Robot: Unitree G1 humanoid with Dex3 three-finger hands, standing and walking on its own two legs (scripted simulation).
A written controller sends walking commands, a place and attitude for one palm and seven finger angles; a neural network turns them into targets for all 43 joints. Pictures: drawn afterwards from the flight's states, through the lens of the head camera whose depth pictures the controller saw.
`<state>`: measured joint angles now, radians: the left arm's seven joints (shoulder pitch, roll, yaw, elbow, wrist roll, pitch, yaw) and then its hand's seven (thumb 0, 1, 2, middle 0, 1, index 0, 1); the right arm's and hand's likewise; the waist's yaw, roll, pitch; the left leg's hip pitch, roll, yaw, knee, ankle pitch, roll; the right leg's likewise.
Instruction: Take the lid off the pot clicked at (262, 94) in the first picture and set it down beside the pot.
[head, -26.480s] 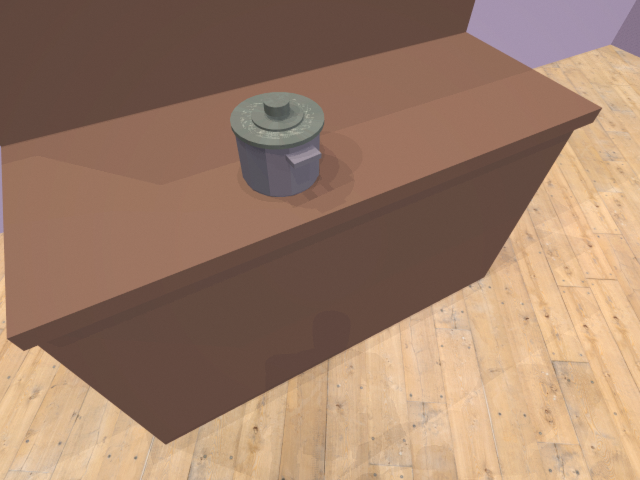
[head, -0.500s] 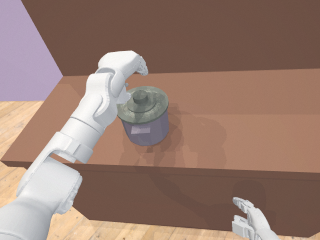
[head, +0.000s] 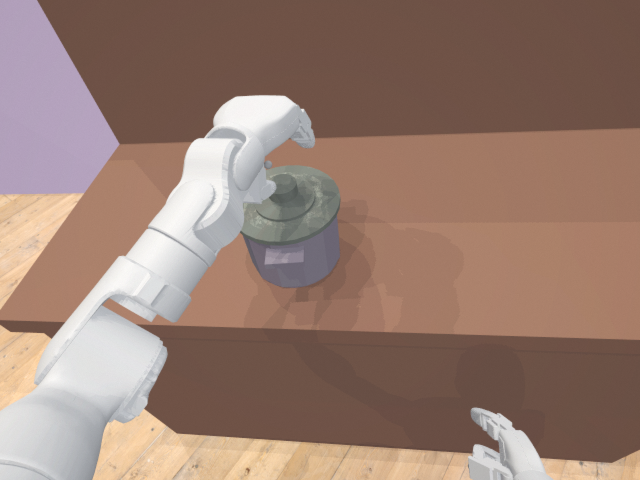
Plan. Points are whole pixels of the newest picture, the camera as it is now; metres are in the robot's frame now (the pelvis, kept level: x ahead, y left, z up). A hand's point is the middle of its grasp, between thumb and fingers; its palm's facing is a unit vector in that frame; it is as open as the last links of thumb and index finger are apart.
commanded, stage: move the open hand above the knob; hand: left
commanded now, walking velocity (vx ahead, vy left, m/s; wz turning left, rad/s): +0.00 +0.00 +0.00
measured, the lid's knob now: (282, 188) +0.47 +0.07 +0.13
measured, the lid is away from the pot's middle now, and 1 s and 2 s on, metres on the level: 0.00 0.00 0.00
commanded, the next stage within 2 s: lower the open fingers around the knob in 0.28 s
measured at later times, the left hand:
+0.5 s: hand (269, 171) +0.43 +0.07 +0.18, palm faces -0.14 -0.04 -0.99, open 10.2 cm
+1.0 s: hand (272, 187) +0.44 +0.07 +0.15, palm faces -0.23 -0.03 -0.97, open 10.2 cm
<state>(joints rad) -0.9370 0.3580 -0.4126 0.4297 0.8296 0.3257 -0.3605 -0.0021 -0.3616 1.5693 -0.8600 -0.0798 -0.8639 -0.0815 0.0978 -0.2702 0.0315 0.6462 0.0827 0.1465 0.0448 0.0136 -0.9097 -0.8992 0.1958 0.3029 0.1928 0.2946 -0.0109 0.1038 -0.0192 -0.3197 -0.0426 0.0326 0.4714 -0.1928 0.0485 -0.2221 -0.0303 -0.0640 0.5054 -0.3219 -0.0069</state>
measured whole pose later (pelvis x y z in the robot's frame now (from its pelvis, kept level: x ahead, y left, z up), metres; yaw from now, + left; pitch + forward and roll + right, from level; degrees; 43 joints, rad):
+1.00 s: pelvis +0.00 -0.01 +0.00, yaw +0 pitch +3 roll +1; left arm -0.92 0.31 -0.41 0.58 0.84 0.34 -0.33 0.00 -0.36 1.57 -0.86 -0.08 -0.86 -0.08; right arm 0.12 -0.27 0.02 0.65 0.08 0.16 0.04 0.01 -0.91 -0.90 0.20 0.30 0.19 0.29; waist -0.02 0.10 -0.03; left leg -0.33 -0.03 0.03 0.47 -0.19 0.04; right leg -0.23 -0.02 -0.07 0.50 -0.32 -0.02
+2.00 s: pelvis +0.00 +0.00 +0.00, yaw +0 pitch +2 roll +0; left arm -0.87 0.29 -0.42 0.55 0.84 0.35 -0.30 0.00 0.01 1.20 -0.71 -0.60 -0.74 -0.61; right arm 0.13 -0.26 0.02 0.64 0.08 0.18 0.06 0.01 -0.91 -0.90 0.20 0.30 0.19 0.29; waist -0.02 0.10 -0.04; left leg -0.33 -0.04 0.03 0.47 -0.19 0.05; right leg -0.23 -0.02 -0.06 0.51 -0.31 -0.01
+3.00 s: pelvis +0.00 +0.00 +0.00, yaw +0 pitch +3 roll +0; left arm -0.87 0.30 -0.39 0.53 0.84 0.34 -0.32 -0.01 0.25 0.93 -0.71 -0.84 -0.75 -0.83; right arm 0.11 -0.26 0.03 0.63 0.08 0.18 0.05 0.01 -0.91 -0.90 0.20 0.30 0.19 0.29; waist -0.02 0.10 -0.03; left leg -0.33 -0.03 0.03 0.48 -0.20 0.04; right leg -0.23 -0.02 -0.06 0.50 -0.32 -0.01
